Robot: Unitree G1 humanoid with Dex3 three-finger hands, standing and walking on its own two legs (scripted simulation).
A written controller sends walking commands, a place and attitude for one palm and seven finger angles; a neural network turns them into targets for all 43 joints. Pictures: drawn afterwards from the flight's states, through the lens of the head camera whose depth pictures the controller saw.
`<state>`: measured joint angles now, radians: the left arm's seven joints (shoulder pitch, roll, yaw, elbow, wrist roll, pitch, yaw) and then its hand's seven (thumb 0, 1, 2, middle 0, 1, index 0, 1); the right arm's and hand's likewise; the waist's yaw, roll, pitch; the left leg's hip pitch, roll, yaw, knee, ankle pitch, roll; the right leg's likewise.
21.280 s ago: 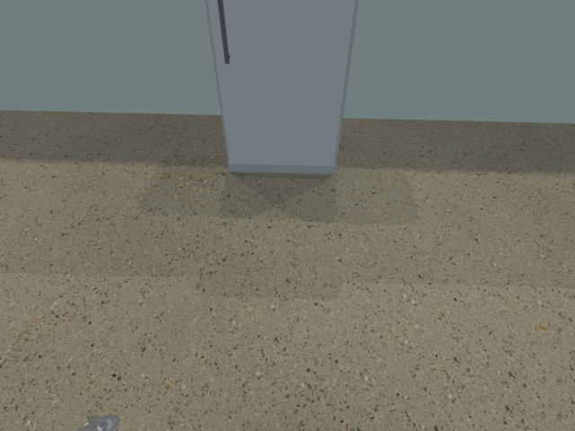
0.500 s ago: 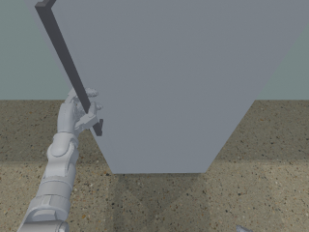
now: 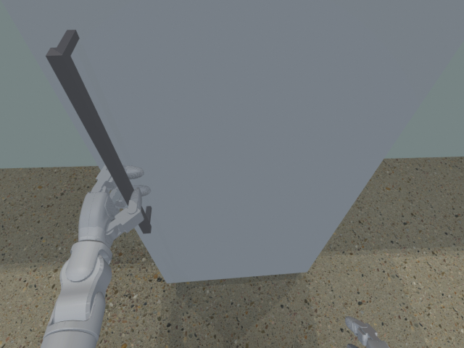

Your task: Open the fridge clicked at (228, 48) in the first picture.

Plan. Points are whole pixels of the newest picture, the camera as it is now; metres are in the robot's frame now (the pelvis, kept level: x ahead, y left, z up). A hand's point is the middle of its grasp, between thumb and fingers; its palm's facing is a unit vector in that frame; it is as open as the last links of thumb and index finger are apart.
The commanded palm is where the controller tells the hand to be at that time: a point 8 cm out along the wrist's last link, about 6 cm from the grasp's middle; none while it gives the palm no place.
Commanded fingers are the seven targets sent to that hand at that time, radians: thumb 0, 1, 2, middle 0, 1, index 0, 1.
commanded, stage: pull the door a little, standing still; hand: left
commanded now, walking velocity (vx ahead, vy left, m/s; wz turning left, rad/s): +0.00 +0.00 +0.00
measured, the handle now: (120, 163) +0.40 +0.19 +0.11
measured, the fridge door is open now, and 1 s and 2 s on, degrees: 2 28 64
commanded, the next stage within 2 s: walk backward, drawing the door open in 0.02 s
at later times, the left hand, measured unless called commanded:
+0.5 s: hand (150, 274) +0.23 +0.12 +0.06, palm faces +0.09 -0.98 -0.19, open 5.3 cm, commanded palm +0.20 +0.17 +0.06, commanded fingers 0.00 0.90 0.90 -0.45 -1.40 -0.45 -1.40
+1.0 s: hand (184, 345) +0.14 +0.07 +0.06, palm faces +0.27 -0.96 -0.10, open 5.3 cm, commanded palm +0.10 +0.10 +0.06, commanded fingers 0.00 0.90 0.90 -0.45 -1.40 -0.45 -1.40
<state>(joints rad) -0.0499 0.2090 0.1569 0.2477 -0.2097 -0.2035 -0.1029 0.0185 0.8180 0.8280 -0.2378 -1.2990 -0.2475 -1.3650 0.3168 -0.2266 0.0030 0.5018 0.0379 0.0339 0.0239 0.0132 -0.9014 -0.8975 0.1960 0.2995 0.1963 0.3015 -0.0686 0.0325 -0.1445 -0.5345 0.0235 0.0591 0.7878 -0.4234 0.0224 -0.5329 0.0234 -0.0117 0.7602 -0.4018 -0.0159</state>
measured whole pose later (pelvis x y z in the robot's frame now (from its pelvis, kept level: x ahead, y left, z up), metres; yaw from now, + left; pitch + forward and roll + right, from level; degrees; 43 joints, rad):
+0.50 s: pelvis +0.04 +0.00 +0.03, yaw +5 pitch +0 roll +2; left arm 0.45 0.13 -0.14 -0.13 -0.03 -0.03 0.08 0.00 0.76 0.84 -0.36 -1.33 -0.41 -1.40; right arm 0.24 -0.18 0.07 0.48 -0.01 0.03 -0.07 0.01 -0.90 -0.90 0.20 0.30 0.20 0.30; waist -0.02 0.07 0.00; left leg -0.13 -0.08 -0.05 0.57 -0.28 -0.01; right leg -0.30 0.01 -0.10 0.50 -0.16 -0.08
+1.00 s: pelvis -0.04 -0.11 +0.03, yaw +25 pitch +0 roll -5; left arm 0.26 0.15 -0.21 -0.10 0.06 -0.06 0.07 0.02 0.76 0.81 -0.37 -1.32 -0.41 -1.40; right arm 0.28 -0.13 0.04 0.62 -0.03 -0.06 -0.04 0.02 -0.90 -0.90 0.20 0.30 0.20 0.30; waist -0.04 0.03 0.06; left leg -0.34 0.12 -0.16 0.48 -0.16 -0.07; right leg -0.44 0.01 0.00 0.91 -0.37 0.03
